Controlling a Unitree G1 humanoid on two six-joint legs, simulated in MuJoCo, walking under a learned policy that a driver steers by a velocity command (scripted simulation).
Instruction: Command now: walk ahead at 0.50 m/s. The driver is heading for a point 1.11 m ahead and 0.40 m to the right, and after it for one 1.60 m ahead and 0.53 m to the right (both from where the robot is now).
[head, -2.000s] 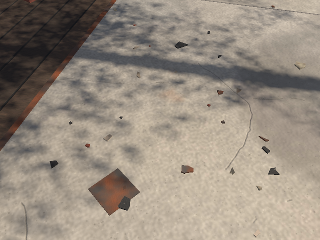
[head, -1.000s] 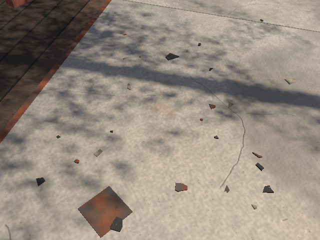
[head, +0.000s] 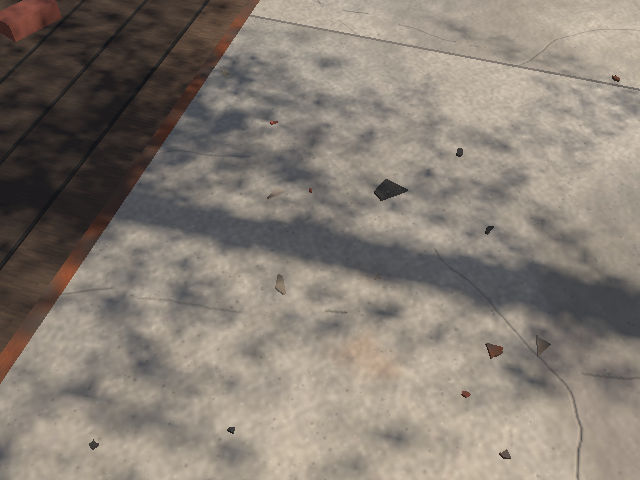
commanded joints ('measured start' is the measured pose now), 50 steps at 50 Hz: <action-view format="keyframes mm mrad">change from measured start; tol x32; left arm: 1 -69 123 29 -90 -2 -40 8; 18 -432 50 16 -220 7 -13 -29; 25 113 244 90 -82 19 -11 -25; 50 25 126 51 -51 10 21 19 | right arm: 1 126 -119 -27 -7 -12 -5 -3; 50 116 -188 -66 -25 2 -19 -13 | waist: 1 -69 60 -107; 50 -127 -65 -155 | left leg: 1 431 293 -411 -299 57 178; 22 504 241 -80 -137 577 86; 26 -308 6 -174 805 -411 -12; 45 -221 82 -80 -30 201 -55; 50 308 62 -77 -70 113 27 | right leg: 1 -438 -113 39 150 123 -19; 20 -377 -78 -36 -560 420 -19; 23 136 -37 -65 -561 413 -90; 25 673 -409 686 -744 197 -311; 32 65 -235 182 -930 385 -192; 50 158 -161 92 -510 710 -79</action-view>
